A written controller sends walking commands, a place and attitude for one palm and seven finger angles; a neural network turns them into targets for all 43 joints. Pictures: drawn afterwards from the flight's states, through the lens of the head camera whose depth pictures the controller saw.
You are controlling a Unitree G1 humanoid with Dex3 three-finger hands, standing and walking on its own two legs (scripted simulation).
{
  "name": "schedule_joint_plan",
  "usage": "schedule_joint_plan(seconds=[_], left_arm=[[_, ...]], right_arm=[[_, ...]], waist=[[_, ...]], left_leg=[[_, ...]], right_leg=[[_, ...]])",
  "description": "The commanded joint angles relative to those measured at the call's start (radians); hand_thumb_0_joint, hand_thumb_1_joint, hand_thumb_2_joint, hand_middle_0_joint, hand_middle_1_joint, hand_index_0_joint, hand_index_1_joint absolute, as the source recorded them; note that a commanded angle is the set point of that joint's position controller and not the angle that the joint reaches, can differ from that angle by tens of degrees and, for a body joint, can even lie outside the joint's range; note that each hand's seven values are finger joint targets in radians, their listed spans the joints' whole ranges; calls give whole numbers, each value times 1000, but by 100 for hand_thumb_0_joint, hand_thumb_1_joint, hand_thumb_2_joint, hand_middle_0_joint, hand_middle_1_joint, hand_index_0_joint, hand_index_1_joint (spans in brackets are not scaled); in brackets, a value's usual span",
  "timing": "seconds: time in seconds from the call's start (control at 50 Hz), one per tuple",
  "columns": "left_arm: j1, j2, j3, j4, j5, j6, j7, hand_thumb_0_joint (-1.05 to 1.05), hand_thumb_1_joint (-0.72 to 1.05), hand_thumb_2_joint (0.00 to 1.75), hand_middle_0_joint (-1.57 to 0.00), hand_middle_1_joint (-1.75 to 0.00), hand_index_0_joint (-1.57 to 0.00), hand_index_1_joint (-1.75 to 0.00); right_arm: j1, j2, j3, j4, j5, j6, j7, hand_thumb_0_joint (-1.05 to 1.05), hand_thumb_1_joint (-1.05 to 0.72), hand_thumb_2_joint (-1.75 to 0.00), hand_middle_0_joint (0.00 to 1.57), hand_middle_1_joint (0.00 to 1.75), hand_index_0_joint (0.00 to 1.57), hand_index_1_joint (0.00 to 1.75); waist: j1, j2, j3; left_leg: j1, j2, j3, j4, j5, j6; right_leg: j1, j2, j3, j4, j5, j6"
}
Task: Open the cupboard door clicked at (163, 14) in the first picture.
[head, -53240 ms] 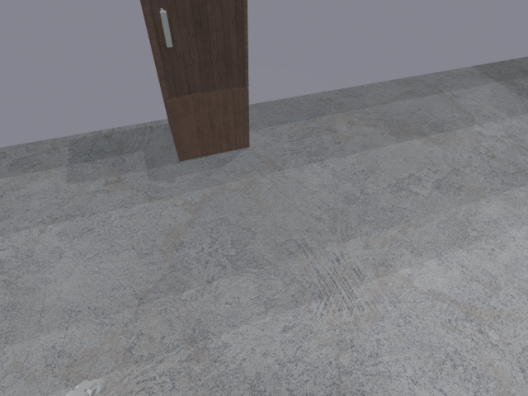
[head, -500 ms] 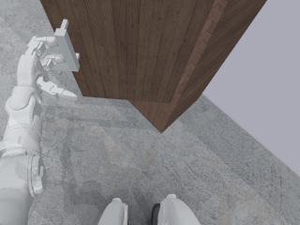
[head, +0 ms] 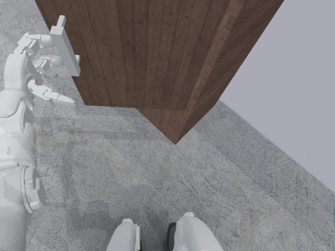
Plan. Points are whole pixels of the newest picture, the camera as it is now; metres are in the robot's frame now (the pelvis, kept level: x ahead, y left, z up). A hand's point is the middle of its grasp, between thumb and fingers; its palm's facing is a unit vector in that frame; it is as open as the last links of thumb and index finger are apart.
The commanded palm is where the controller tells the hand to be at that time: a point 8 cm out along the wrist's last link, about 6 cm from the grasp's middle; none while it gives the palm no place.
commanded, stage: move the hooked fingers beside the handle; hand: left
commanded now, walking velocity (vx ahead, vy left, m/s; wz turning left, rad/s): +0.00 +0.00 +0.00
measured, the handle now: (68, 47) +0.57 +0.22 +0.05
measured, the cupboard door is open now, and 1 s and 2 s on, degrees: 44 43 43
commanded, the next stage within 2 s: slide the fingers in behind the handle in 1.90 s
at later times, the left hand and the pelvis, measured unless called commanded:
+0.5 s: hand (55, 67) +0.51 +0.24 +0.05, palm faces -0.04 -1.00 -0.02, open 13.9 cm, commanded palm +0.50 +0.28 +0.05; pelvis +0.00 +0.00 -0.01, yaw -2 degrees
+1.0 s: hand (32, 67) +0.51 +0.28 +0.06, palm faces -0.03 -1.00 -0.01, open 14.0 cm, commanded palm +0.50 +0.31 +0.05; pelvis +0.00 +0.00 -0.01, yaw -2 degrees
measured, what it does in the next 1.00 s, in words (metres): stands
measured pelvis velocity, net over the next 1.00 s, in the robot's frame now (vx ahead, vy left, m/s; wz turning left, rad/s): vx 0.00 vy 0.00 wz -0.04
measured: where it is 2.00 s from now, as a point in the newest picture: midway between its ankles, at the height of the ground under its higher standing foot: outside the picture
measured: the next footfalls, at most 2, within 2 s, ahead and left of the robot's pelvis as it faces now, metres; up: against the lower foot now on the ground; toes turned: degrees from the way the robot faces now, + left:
none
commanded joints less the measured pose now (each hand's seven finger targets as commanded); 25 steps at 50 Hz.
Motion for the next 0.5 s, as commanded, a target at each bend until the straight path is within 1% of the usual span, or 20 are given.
schedule_joint_plan(seconds=[0.0, 0.02, 0.04, 0.06, 0.08, 0.1, 0.14, 0.16, 0.18, 0.2, 0.22, 0.24, 0.28, 0.3, 0.32, 0.34, 0.38, 0.44, 0.46, 0.48], left_arm=[[-471, 192, 7, -198, 16, -51, -27, 0, -50, 30, -30, -120, -30, -120], [-464, 182, -4, -177, 17, -44, -32, 0, -50, 30, -30, -120, -30, -120], [-488, 216, 18, -203, 15, -54, -31, 0, -50, 30, -30, -120, -30, -120], [-481, 199, 5, -208, 19, -54, -35, 0, -50, 30, -30, -120, -30, -120], [-464, 212, 16, -193, 22, -51, -35, 0, -50, 30, -30, -120, -30, -120], [-477, 201, 3, -195, 26, -47, -38, 0, -50, 30, -30, -120, -30, -120], [-487, 224, 20, -206, 20, -49, -38, 0, -50, 30, -30, -120, -30, -120], [-467, 253, 44, -185, 24, -44, -38, 0, -50, 30, -30, -120, -30, -120], [-474, 241, 30, -177, 26, -39, -41, 0, -50, 30, -30, -120, -30, -120], [-476, 261, 50, -190, 24, -37, -41, 0, -50, 30, -30, -120, -30, -120], [-465, 264, 47, -175, 29, -31, -43, 0, -50, 30, -30, -120, -30, -120], [-480, 268, 47, -188, 25, -35, -45, 0, -50, 30, -30, -120, -30, -120], [-457, 307, 78, -174, 28, -30, -47, 0, -50, 30, -30, -120, -30, -120], [-461, 308, 79, -184, 26, -27, -50, 0, -50, 30, -30, -120, -30, -120], [-461, 339, 100, -179, 28, -25, -51, 0, -50, 30, -30, -120, -30, -120], [-472, 367, 116, -198, 28, -35, -52, 0, -50, 30, -30, -120, -30, -120], [-442, 348, 108, -174, 28, -28, -56, 0, -50, 30, -30, -120, -30, -120], [-433, 418, 160, -161, 26, -23, -63, 0, -50, 30, -30, -120, -30, -120], [-446, 435, 166, -167, 27, -21, -66, 0, -50, 30, -30, -120, -30, -120], [-422, 472, 198, -168, 31, -19, -66, 0, -50, 30, -30, -120, -30, -120]], right_arm=[[181, -210, -68, -30, -8, -15, -15, 0, -90, -90, 20, 30, 20, 30], [179, -208, -65, -36, -6, -15, -14, 0, -90, -90, 20, 30, 20, 30], [184, -211, -64, -38, -8, -17, -20, 0, -90, -90, 20, 30, 20, 30], [182, -206, -65, -39, -7, -17, -17, 0, -90, -90, 20, 30, 20, 30], [184, -209, -65, -37, -8, -15, -17, 0, -90, -90, 20, 30, 20, 30], [186, -210, -64, -38, -10, -15, -16, 0, -90, -90, 20, 30, 20, 30], [192, -211, -64, -42, -9, -14, -18, 0, -90, -90, 20, 30, 20, 30], [194, -215, -64, -40, -8, -11, -19, 0, -90, -90, 20, 30, 20, 30], [190, -213, -62, -41, -7, -10, -18, 0, -90, -90, 20, 30, 20, 30], [194, -215, -62, -44, -8, -9, -18, 0, -90, -90, 20, 30, 20, 30], [193, -214, -61, -47, -5, -7, -18, 0, -90, -90, 20, 30, 20, 30], [196, -215, -60, -48, -6, -7, -21, 0, -90, -90, 20, 30, 20, 30], [196, -217, -59, -48, -5, -3, -21, 0, -90, -90, 20, 30, 20, 30], [197, -217, -58, -53, -5, -2, -19, 0, -90, -90, 20, 30, 20, 30], [196, -219, -57, -54, -5, 0, -20, 0, -90, -90, 20, 30, 20, 30], [197, -219, -56, -58, -5, 0, -23, 0, -90, -90, 20, 30, 20, 30], [197, -217, -54, -61, -4, 2, -21, 0, -90, -90, 20, 30, 20, 30], [198, -222, -50, -72, -4, 6, -24, 0, -90, -90, 20, 30, 20, 30], [197, -222, -49, -71, -2, 8, -24, 0, -90, -90, 20, 30, 20, 30], [197, -224, -51, -75, -4, 9, -25, 0, -90, -90, 20, 30, 20, 30]], waist=[[-61, 196, -453], [-66, 183, -440], [-62, 185, -452], [-57, 232, -482], [-52, 230, -472], [-59, 236, -474], [-61, 220, -478], [-55, 210, -482], [-62, 207, -464], [-58, 203, -483], [-59, 190, -472], [-61, 212, -470], [-49, 210, -483], [-55, 214, -490], [-49, 199, -485], [-45, 213, -502], [-45, 217, -498], [-40, 199, -489], [-42, 196, -501], [-29, 197, -517]], left_leg=[[421, 21, -118, -128, 517, -75], [397, 17, -111, -130, 491, -69], [401, 18, -116, -128, 513, -69], [426, 18, -113, -126, 528, -75], [429, 21, -117, -126, 534, -79], [437, 24, -121, -123, 545, -80], [429, 23, -118, -117, 555, -75], [421, 24, -120, -118, 549, -78], [406, 23, -116, -118, 529, -74], [393, 22, -112, -114, 525, -68], [379, 21, -109, -116, 514, -66], [390, 21, -113, -116, 536, -68], [382, 22, -108, -113, 541, -67], [380, 21, -103, -110, 534, -64], [355, 20, -100, -109, 520, -60], [361, 20, -101, -103, 539, -60], [368, 22, -100, -104, 550, -63], [324, 21, -91, -98, 538, -52], [313, 21, -88, -95, 538, -50], [305, 20, -82, -90, 541, -46]], right_leg=[[114, 40, 69, -60, 207, -11], [121, 40, 72, -64, 203, -9], [134, 40, 71, -56, 213, -13], [124, 38, 75, -56, 215, -10], [111, 39, 70, -54, 209, -12], [93, 40, 68, -50, 205, -11], [110, 42, 70, -50, 219, -11], [115, 42, 71, -51, 218, -9], [114, 42, 71, -52, 214, -7], [136, 42, 75, -49, 227, -7], [143, 42, 77, -52, 229, -6], [131, 42, 73, -47, 230, -10], [151, 42, 78, -48, 245, -8], [151, 43, 81, -49, 247, -5], [172, 43, 83, -48, 253, -6], [177, 43, 86, -40, 264, -9], [170, 43, 84, -43, 267, -5], [199, 46, 89, -36, 286, -7], [217, 44, 93, -35, 302, -3], [239, 43, 98, -32, 319, -3]])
